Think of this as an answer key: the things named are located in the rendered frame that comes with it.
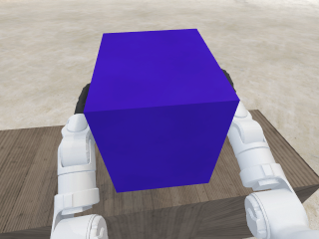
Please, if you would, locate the left robot hand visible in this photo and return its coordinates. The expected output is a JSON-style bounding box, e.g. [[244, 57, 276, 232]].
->
[[74, 83, 91, 115]]

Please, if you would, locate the right robot hand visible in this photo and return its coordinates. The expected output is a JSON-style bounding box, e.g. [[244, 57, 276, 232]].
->
[[222, 69, 236, 92]]

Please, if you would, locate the robot left upper arm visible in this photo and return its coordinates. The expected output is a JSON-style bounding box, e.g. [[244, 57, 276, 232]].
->
[[52, 214, 109, 239]]

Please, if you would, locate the robot right forearm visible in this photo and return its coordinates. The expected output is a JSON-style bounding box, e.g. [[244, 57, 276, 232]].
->
[[227, 102, 309, 226]]

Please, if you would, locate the carton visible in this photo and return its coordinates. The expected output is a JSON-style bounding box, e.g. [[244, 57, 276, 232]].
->
[[83, 28, 240, 193]]

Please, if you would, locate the pedestal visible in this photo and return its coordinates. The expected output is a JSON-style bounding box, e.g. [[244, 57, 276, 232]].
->
[[0, 110, 319, 239]]

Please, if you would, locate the robot left forearm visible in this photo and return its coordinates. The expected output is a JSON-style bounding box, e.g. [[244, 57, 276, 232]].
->
[[50, 114, 100, 239]]

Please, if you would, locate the robot right upper arm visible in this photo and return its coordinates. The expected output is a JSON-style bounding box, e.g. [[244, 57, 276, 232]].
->
[[244, 188, 319, 239]]

